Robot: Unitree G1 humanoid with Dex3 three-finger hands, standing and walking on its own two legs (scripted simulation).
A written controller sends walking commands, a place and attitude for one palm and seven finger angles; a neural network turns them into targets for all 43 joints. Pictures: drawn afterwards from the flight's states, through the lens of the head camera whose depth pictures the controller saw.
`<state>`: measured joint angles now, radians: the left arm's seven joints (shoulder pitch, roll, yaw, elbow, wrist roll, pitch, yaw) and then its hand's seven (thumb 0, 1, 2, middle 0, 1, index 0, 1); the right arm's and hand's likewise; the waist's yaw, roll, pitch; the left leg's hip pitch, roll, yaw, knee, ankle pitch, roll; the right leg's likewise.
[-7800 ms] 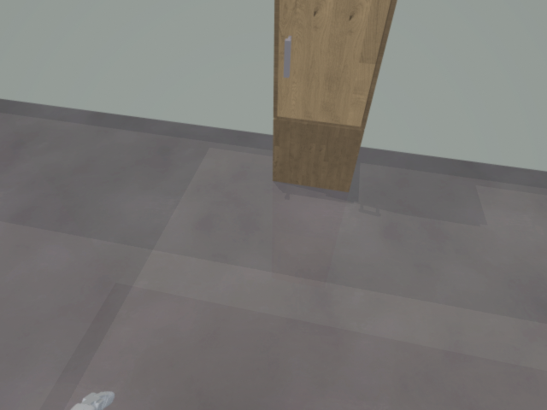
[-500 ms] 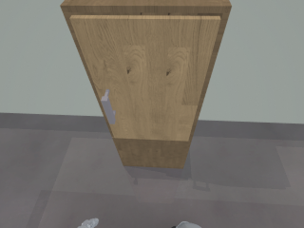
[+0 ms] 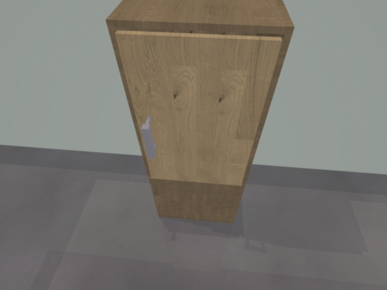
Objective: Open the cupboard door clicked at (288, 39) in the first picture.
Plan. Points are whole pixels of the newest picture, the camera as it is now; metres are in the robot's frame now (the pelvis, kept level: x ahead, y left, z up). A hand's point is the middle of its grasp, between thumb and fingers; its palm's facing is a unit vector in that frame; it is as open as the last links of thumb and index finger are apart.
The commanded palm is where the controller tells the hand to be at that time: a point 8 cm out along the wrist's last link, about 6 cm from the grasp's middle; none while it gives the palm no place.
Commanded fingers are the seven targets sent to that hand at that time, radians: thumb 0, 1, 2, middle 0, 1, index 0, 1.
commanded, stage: come to a stop and stand still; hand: left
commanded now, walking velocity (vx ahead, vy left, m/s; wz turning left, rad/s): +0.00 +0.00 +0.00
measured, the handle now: (150, 137) +0.55 +0.18 -0.07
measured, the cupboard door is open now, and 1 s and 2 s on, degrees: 0 0 0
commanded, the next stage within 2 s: look again from close up in 0.10 s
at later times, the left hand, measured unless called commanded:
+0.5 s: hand out of the picture +0.05 +0.23 -0.17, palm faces +0.04 -0.97 -0.26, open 7.4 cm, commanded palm none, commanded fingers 0.00 0.90 0.90 -0.20 -0.30 -0.20 -0.30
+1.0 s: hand out of the picture +0.03 +0.26 -0.17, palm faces +0.00 -0.96 -0.27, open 7.4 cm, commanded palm none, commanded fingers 0.00 0.90 0.90 -0.20 -0.30 -0.20 -0.30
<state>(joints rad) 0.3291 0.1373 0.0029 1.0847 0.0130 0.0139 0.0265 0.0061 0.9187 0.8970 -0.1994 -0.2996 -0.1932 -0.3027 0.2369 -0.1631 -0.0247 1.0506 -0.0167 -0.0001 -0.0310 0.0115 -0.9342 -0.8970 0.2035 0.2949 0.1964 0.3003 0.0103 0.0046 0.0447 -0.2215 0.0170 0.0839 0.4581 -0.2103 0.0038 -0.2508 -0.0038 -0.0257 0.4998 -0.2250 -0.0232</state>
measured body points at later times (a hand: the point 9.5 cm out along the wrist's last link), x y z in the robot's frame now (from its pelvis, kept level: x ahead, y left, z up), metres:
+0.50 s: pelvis +0.00 +0.02 +0.00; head -0.02 +0.03 +0.44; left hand +0.05 +0.28 -0.15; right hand +0.02 -0.22 -0.15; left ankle +0.02 +0.12 -0.74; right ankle +0.03 -0.10 -0.74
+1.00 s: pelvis +0.00 +0.04 +0.00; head +0.00 +0.05 +0.45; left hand +0.03 +0.31 -0.14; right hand +0.08 -0.23 -0.13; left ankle +0.02 +0.12 -0.74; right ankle +0.03 -0.10 -0.74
